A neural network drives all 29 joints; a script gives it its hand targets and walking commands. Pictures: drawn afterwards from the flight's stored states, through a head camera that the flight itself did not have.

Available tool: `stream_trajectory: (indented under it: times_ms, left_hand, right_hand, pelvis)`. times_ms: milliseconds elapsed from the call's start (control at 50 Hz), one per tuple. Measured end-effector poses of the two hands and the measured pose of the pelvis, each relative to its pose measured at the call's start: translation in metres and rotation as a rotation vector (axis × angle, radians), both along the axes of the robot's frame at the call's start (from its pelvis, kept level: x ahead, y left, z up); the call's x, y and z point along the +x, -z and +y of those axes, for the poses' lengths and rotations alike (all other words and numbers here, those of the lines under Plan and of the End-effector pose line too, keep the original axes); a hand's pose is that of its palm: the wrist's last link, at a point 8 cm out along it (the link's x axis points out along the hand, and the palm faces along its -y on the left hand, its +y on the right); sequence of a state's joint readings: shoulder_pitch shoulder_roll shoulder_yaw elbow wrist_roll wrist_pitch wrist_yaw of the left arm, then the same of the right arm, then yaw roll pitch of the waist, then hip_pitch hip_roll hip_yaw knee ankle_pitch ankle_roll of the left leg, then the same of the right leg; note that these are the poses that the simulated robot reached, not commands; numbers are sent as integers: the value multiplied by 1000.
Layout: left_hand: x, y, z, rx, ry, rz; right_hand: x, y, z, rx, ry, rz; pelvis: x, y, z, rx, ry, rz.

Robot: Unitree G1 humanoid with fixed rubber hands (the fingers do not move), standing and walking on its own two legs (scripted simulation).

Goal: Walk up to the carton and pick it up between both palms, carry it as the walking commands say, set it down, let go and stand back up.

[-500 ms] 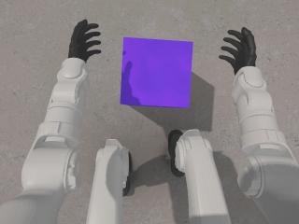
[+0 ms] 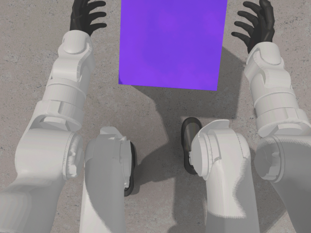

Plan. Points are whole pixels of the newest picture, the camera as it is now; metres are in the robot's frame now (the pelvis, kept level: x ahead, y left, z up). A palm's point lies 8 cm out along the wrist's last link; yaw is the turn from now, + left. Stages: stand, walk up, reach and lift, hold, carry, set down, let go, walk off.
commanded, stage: reach and lift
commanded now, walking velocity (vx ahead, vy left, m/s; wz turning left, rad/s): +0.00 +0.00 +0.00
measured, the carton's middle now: (166, 49) +0.50 -0.05 -0.28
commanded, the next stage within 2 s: none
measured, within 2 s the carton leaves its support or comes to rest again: leaves its support in 1.56 s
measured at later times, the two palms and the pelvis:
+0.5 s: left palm (93, 39) +0.52 +0.12 -0.22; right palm (255, 43) +0.49 -0.26 -0.21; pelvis -0.01 +0.00 -0.04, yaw +0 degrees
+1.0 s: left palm (102, 37) +0.52 +0.10 -0.21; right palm (240, 36) +0.50 -0.22 -0.20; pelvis -0.01 +0.00 -0.03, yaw +0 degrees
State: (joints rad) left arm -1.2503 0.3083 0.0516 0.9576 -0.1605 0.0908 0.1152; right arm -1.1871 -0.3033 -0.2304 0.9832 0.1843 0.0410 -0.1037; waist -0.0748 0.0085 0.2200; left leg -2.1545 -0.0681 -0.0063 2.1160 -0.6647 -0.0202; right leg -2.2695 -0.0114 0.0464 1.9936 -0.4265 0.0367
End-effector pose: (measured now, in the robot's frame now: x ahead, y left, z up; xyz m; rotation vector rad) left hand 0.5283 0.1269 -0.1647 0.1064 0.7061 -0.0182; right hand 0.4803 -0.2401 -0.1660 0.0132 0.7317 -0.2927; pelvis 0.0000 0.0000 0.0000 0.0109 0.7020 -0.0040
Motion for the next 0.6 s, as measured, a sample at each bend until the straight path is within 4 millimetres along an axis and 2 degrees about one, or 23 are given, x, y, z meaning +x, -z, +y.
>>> stream_trajectory:
  times_ms: [60,260,400,600]
  left_hand:
    - [-2,16,0,-5,3,7]
    - [-6,61,-9,-19,19,27]
    - [-1,62,-1,-15,16,0]
    - [-5,53,-11,-17,30,18]
  right_hand:
    - [1,15,1,1,-2,4]
    - [1,47,-21,-38,7,40]
    - [8,48,-21,-35,6,14]
    - [3,44,-14,-9,8,23]
  pelvis:
    - [-2,9,0,-3,-2,-17]
    - [-7,33,0,-10,-4,-75]
    - [-10,37,-1,-13,-3,-123]
    - [-10,36,0,-9,-4,-92]
